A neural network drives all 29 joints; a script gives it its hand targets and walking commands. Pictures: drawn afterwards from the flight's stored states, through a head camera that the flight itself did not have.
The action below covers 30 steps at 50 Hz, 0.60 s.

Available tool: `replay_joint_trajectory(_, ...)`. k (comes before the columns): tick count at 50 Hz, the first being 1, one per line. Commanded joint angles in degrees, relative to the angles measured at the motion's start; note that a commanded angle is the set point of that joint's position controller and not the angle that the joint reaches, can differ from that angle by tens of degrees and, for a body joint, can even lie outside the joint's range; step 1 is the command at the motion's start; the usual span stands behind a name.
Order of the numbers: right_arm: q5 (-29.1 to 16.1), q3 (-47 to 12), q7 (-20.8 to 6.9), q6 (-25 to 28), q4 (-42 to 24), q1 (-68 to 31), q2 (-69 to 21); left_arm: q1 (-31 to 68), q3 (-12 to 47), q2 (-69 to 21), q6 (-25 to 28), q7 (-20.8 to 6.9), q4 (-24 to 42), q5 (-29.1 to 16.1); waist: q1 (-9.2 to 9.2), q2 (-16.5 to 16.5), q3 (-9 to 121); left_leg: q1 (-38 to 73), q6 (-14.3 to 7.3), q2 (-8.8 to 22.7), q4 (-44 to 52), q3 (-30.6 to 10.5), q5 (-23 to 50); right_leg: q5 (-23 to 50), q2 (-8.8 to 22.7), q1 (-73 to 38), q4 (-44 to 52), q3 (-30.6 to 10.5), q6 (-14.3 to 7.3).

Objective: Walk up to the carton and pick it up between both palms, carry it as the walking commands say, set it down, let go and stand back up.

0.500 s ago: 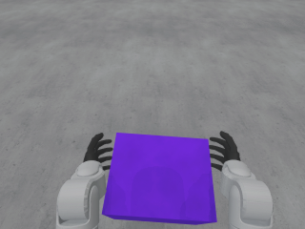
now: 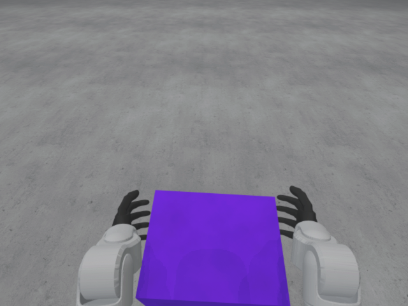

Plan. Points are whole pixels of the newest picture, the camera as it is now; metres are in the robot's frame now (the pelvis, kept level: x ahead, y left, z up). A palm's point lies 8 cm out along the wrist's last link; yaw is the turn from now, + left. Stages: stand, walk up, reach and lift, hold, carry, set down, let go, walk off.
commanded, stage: carry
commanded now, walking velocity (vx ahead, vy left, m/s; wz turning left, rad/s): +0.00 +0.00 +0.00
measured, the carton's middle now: (211, 255) +0.25 +0.00 +0.02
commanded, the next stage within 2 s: none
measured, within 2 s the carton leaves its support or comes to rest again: neither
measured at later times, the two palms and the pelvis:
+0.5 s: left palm (131, 229) +0.25 +0.14 +0.11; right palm (306, 226) +0.26 -0.16 +0.11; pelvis +0.00 -0.01 +0.00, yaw +1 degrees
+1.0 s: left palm (124, 221) +0.28 +0.17 +0.09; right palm (289, 219) +0.29 -0.14 +0.10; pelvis +0.02 +0.01 +0.00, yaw +1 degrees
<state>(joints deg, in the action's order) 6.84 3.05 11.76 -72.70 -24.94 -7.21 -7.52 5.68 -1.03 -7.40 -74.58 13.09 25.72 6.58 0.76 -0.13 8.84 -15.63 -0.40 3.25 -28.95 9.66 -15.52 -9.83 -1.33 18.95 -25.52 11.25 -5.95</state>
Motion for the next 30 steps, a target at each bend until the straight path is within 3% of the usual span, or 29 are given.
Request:
replay_joint_trajectory(1, -21.23, -33.41, -13.87, -1.80, -1.01, -19.02, -52.52, 23.97, 32.07, -51.06, 1.28, -15.12, 3.96, -21.86, -0.46, -2.40, 4.08, -0.12, 0.32, 4.49, 2.96, -4.55, -2.10, -11.80, 12.71, -3.11, 11.96, -15.00, 3.37)
replay_joint_trajectory(7, -22.08, -33.46, -13.96, -2.02, -0.79, -20.87, -53.05, 24.65, 30.16, -51.23, 1.58, -14.85, 3.07, -20.76, -0.27, -2.36, 4.45, 0.07, 0.34, 3.74, 1.78, -3.97, -1.70, -12.06, 13.33, -3.92, 12.89, -14.85, 3.70)
replay_joint_trajectory(20, -21.12, -32.43, -13.89, -0.76, -0.94, -19.27, -53.19, 25.67, 31.09, -52.44, 2.76, -15.16, 3.69, -21.49, -0.05, -1.39, 6.97, 1.26, 0.20, 4.09, 2.32, -4.54, 0.63, -0.21, 12.85, -7.67, 9.15, -12.72, 3.44)
replay_joint_trajectory(30, -20.97, -32.16, -14.24, -0.12, -0.44, -19.29, -52.65, 25.78, 30.99, -52.50, 3.31, -15.21, 2.67, -21.09, 0.08, -0.52, 6.65, 0.77, 0.19, 5.07, 4.03, -6.07, 2.49, 4.79, 11.81, -9.10, 6.30, -11.10, 2.94)
